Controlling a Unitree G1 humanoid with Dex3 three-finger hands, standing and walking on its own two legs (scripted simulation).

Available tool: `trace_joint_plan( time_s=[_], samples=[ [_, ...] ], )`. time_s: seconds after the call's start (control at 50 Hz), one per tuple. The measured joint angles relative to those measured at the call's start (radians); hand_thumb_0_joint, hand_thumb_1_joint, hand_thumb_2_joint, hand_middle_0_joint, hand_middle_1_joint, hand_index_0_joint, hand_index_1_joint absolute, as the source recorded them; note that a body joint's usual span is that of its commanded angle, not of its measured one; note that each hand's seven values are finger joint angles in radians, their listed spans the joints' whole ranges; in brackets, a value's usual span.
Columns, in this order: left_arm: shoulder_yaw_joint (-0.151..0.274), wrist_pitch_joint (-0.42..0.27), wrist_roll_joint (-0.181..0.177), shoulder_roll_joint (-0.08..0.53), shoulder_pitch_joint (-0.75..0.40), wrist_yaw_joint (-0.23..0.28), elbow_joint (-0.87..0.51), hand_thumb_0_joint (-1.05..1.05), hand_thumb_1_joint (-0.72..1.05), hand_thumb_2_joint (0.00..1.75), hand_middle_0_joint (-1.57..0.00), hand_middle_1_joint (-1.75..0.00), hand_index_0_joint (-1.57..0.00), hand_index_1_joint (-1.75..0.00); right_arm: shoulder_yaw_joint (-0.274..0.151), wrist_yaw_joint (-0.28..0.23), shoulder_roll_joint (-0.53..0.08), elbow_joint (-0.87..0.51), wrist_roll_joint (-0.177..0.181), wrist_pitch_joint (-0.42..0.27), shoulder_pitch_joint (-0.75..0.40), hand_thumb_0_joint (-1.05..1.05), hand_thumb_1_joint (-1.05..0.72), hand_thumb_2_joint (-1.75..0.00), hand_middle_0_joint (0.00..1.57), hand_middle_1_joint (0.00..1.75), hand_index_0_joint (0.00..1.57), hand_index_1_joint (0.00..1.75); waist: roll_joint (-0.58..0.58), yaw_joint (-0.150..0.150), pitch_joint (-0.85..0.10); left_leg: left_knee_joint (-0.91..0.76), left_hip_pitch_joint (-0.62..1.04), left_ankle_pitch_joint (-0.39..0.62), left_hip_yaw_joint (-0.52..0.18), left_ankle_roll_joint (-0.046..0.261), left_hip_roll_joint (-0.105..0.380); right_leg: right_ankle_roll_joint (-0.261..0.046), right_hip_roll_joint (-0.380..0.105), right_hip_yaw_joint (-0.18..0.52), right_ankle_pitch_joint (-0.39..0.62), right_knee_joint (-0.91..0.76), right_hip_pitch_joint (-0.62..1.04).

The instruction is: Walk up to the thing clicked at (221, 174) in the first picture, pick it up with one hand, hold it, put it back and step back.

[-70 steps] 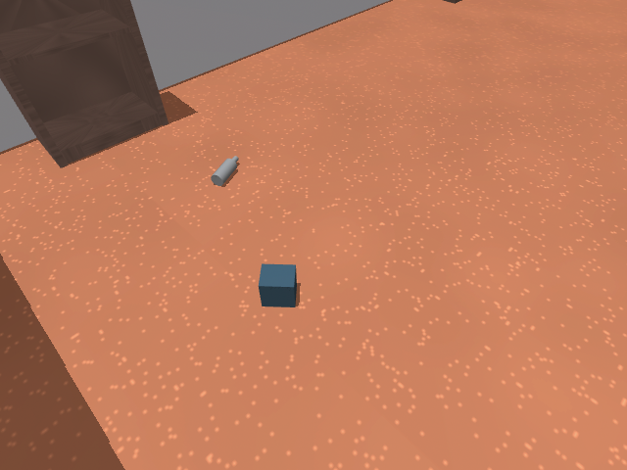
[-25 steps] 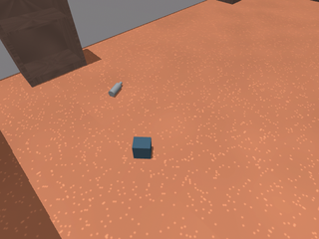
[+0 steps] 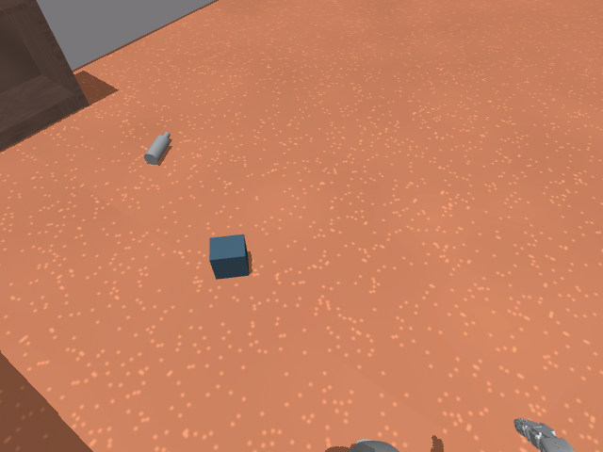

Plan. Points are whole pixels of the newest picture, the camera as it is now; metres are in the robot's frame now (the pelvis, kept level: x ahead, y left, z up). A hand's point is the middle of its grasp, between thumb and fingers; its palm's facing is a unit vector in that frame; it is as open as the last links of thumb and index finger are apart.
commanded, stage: walk up
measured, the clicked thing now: (159, 146) +1.52 +0.71 -0.73
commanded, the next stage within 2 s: stand in 1.74 s
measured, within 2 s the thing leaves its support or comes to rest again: neither
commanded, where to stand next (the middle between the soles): +0.05 -0.01 m, yaw -26 degrees
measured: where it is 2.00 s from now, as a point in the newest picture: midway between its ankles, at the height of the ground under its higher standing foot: outside the picture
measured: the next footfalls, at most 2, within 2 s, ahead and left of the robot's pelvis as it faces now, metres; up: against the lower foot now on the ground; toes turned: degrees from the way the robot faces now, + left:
right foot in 0.16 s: +0.05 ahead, -0.14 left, +0.00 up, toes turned -8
left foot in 0.46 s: +0.12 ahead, +0.11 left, +0.00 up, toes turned -23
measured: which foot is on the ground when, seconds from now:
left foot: down 0.00-0.16, up 0.18-0.44, down 0.46-1.00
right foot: up 0.00-0.14, down 0.16-0.50, up 0.52-0.74, down 0.76-1.00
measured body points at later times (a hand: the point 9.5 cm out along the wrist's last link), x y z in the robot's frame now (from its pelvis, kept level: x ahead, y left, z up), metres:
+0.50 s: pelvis +0.00 +0.01 -0.02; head +0.04 +0.00 +0.42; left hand +0.17 +0.30 -0.13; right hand +0.01 -0.33 -0.13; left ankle +0.06 +0.13 -0.73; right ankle +0.01 -0.14 -0.73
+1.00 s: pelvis +0.00 +0.01 -0.02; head +0.02 -0.01 +0.43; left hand +0.20 +0.26 -0.13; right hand -0.06 -0.32 -0.13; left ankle +0.08 +0.13 -0.73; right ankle -0.03 -0.11 -0.73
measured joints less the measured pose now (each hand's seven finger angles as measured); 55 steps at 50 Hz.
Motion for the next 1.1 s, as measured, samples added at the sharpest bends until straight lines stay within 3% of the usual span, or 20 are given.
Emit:
trace_joint_plan(
  time_s=[0.1, 0.16, 0.18, 0.22, 0.28, 0.42, 0.48, 0.52, 0.56, 0.62, 0.72, 0.78, 0.8, 0.88, 0.96, 1.0, 1.02, 1.1],
  samples=[
    [0.012, -0.009, -0.003, 0.002, 0.031, -0.030, -0.055, 0.00, 0.91, 0.90, -0.20, -0.30, -0.20, -0.30, 0.005, 0.007, -0.014, -0.059, -0.009, 0.002, 0.043, 0.00, -0.90, -0.90, 0.21, 0.30, 0.20, 0.30, 0.027, -0.013, 0.014, 0.038, -0.003, -0.025, 0.040, -0.021, 0.052, 0.004, -0.033, -0.052, 0.023, -0.123, 0.041],
    [0.022, -0.028, 0.005, 0.005, 0.054, -0.026, -0.078, 0.00, 0.91, 0.90, -0.20, -0.30, -0.20, -0.30, 0.003, 0.012, -0.030, -0.087, -0.003, 0.019, 0.070, 0.00, -0.90, -0.90, 0.21, 0.30, 0.20, 0.30, 0.048, -0.019, 0.010, 0.156, -0.045, -0.091, 0.054, -0.034, 0.096, -0.004, -0.018, -0.064, 0.130, -0.271, 0.109],
    [0.028, -0.038, 0.010, 0.000, 0.057, -0.020, -0.083, 0.00, 0.91, 0.90, -0.20, -0.30, -0.20, -0.30, 0.001, 0.011, -0.036, -0.089, 0.000, 0.029, 0.072, 0.00, -0.90, -0.90, 0.21, 0.30, 0.20, 0.30, 0.065, -0.020, 0.018, 0.231, -0.073, -0.130, 0.022, -0.026, 0.105, 0.000, -0.002, -0.065, 0.140, -0.253, 0.103],
    [0.025, -0.050, 0.014, -0.007, 0.068, -0.008, -0.097, 0.00, 0.91, 0.90, -0.20, -0.30, -0.20, -0.30, 0.002, 0.004, -0.038, -0.085, 0.005, 0.055, 0.069, 0.01, -0.90, -0.90, 0.21, 0.30, 0.20, 0.30, 0.071, -0.008, 0.024, 0.404, -0.138, -0.236, -0.076, -0.030, 0.053, -0.003, 0.014, -0.043, 0.123, -0.214, 0.083],
    [0.013, -0.054, 0.010, -0.017, 0.083, 0.006, -0.113, 0.00, 0.90, 0.90, -0.20, -0.30, -0.20, -0.30, 0.013, 0.001, -0.035, -0.081, 0.014, 0.062, 0.073, 0.01, -0.90, -0.90, 0.21, 0.30, 0.20, 0.30, 0.070, 0.005, 0.024, 0.529, -0.200, -0.238, -0.145, -0.033, 0.003, -0.004, 0.026, -0.003, 0.141, -0.238, 0.086],
    [0.004, -0.052, 0.012, -0.003, 0.095, 0.014, -0.157, 0.00, 0.90, 0.90, -0.21, -0.30, -0.20, -0.30, 0.028, 0.000, -0.026, -0.085, 0.006, 0.037, 0.111, 0.01, -0.90, -0.90, 0.21, 0.30, 0.20, 0.30, 0.037, 0.013, 0.007, 0.327, -0.179, -0.193, -0.185, -0.026, -0.019, 0.017, 0.031, 0.065, 0.141, -0.217, 0.057],
    [0.004, -0.032, 0.002, 0.013, 0.076, 0.013, -0.166, 0.00, 0.90, 0.90, -0.21, -0.30, -0.20, -0.30, 0.023, -0.007, -0.022, -0.085, 0.002, 0.014, 0.122, 0.01, -0.90, -0.90, 0.21, 0.30, 0.20, 0.30, 0.001, 0.004, 0.007, 0.178, -0.122, -0.057, -0.166, -0.027, -0.046, 0.039, 0.017, 0.099, 0.109, -0.145, 0.019],
    [0.008, -0.016, -0.003, 0.018, 0.053, 0.019, -0.155, 0.00, 0.90, 0.90, -0.21, -0.30, -0.20, -0.30, 0.026, -0.009, -0.013, -0.085, -0.004, 0.002, 0.128, 0.01, -0.90, -0.90, 0.21, 0.30, 0.20, 0.30, -0.026, 0.001, 0.010, 0.194, -0.123, -0.059, -0.138, -0.033, -0.051, 0.017, 0.029, 0.142, 0.053, -0.061, -0.015],
    [0.007, -0.011, -0.003, 0.022, 0.037, 0.022, -0.140, 0.00, 0.90, 0.90, -0.21, -0.30, -0.20, -0.30, 0.030, -0.005, -0.008, -0.085, -0.002, -0.006, 0.135, 0.01, -0.90, -0.90, 0.21, 0.30, 0.20, 0.30, -0.019, -0.013, 0.011, 0.197, -0.116, -0.068, -0.135, -0.029, -0.026, 0.008, 0.064, 0.134, -0.032, 0.079, -0.050],
    [0.017, -0.018, -0.011, 0.036, 0.026, 0.010, -0.128, 0.00, 0.90, 0.90, -0.20, -0.30, -0.20, -0.30, 0.041, -0.008, 0.001, -0.085, -0.002, -0.015, 0.150, 0.01, -0.90, -0.90, 0.21, 0.30, 0.20, 0.30, -0.025, -0.023, 0.007, 0.157, -0.095, -0.051, -0.122, -0.032, -0.001, 0.001, 0.062, 0.097, -0.028, 0.167, -0.066],
    [0.026, -0.031, -0.007, 0.036, 0.029, -0.013, -0.118, 0.00, 0.91, 0.90, -0.20, -0.30, -0.20, -0.30, 0.044, -0.003, -0.030, -0.102, -0.013, -0.020, 0.175, 0.01, -0.90, -0.90, 0.21, 0.30, 0.20, 0.30, 0.000, -0.034, -0.002, 0.146, -0.096, -0.047, -0.102, -0.041, 0.040, 0.008, 0.023, 0.024, -0.049, -0.046, 0.025],
    [0.029, -0.048, 0.002, 0.028, 0.031, -0.008, -0.107, 0.00, 0.90, 0.90, -0.20, -0.30, -0.20, -0.30, 0.042, -0.004, -0.056, -0.109, -0.005, -0.008, 0.182, 0.01, -0.90, -0.90, 0.21, 0.30, 0.20, 0.30, 0.033, -0.033, -0.003, 0.213, -0.124, -0.082, -0.101, -0.055, 0.075, 0.000, 0.039, -0.010, 0.098, -0.237, 0.110],
    [0.029, -0.054, 0.008, 0.018, 0.029, -0.003, -0.102, 0.00, 0.91, 0.90, -0.20, -0.30, -0.20, -0.30, 0.040, -0.008, -0.062, -0.103, -0.001, -0.001, 0.177, 0.01, -0.90, -0.90, 0.21, 0.30, 0.20, 0.30, 0.053, -0.037, 0.006, 0.250, -0.137, -0.093, -0.125, -0.042, 0.083, 0.001, 0.054, -0.019, 0.113, -0.234, 0.114],
    [0.008, -0.066, 0.008, -0.003, 0.047, 0.002, -0.090, 0.00, 0.90, 0.90, -0.20, -0.30, -0.20, -0.30, 0.046, -0.023, -0.053, -0.070, 0.012, 0.019, 0.153, 0.01, -0.90, -0.90, 0.21, 0.30, 0.20, 0.30, 0.047, -0.018, -0.003, 0.366, -0.171, -0.238, -0.178, -0.019, 0.023, -0.005, 0.050, 0.020, 0.097, -0.204, 0.101],
    [-0.012, -0.066, 0.005, -0.023, 0.050, 0.003, -0.084, 0.00, 0.90, 0.90, -0.21, -0.30, -0.20, -0.30, 0.054, -0.021, -0.044, -0.053, 0.016, -0.002, 0.137, 0.01, -0.90, -0.90, 0.21, 0.30, 0.20, 0.30, 0.044, -0.011, -0.011, 0.276, -0.148, -0.187, -0.173, -0.015, 0.006, 0.006, 0.043, 0.046, 0.102, -0.204, 0.094],
    [-0.018, -0.060, -0.001, -0.024, 0.043, 0.003, -0.081, 0.00, 0.90, 0.90, -0.21, -0.30, -0.20, -0.30, 0.056, -0.020, -0.033, -0.042, 0.016, -0.014, 0.132, 0.01, -0.90, -0.90, 0.21, 0.30, 0.20, 0.30, 0.031, -0.011, -0.014, 0.168, -0.110, -0.078, -0.165, -0.020, -0.007, 0.015, 0.035, 0.058, 0.093, -0.182, 0.083],
    [-0.019, -0.054, -0.006, -0.021, 0.035, 0.003, -0.075, 0.00, 0.90, 0.90, -0.21, -0.30, -0.20, -0.30, 0.057, -0.021, -0.021, -0.033, 0.012, -0.020, 0.127, 0.01, -0.90, -0.90, 0.21, 0.30, 0.20, 0.30, 0.011, -0.009, -0.011, 0.147, -0.097, -0.031, -0.152, -0.037, -0.020, 0.021, 0.023, 0.071, 0.086, -0.167, 0.079],
    [-0.021, -0.044, -0.017, -0.024, 0.009, 0.006, -0.039, 0.00, 0.90, 0.90, -0.21, -0.30, -0.20, -0.30, 0.077, -0.010, 0.004, -0.007, 0.006, -0.027, 0.122, 0.01, -0.90, -0.90, 0.21, 0.30, 0.20, 0.30, 0.003, -0.007, -0.028, 0.148, -0.089, -0.038, -0.139, -0.054, -0.002, 0.003, 0.033, 0.071, 0.058, -0.180, 0.090]
  ],
)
